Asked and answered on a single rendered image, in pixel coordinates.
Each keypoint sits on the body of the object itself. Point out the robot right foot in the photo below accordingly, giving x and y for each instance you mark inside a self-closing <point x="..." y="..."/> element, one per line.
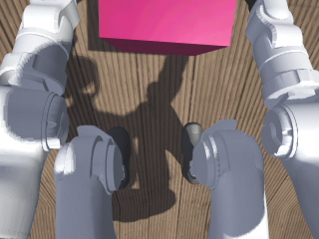
<point x="189" y="136"/>

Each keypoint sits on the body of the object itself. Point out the robot right forearm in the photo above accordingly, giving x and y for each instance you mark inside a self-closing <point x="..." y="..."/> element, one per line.
<point x="282" y="61"/>

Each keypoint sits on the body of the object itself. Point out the robot left forearm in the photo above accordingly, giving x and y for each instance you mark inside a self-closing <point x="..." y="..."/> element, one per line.
<point x="42" y="47"/>

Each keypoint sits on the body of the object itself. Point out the right robot upper arm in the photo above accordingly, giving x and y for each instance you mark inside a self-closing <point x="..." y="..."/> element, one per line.
<point x="291" y="132"/>

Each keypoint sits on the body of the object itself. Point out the carton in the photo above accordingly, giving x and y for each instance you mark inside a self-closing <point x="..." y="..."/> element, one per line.
<point x="171" y="27"/>

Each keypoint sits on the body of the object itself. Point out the robot right shin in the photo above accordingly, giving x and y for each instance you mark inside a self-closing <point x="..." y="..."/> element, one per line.
<point x="225" y="124"/>

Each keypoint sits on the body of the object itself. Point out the left robot upper arm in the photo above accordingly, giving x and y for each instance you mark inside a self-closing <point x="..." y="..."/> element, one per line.
<point x="32" y="123"/>

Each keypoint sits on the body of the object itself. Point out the right robot hand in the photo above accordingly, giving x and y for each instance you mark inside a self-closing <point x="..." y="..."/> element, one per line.
<point x="250" y="4"/>

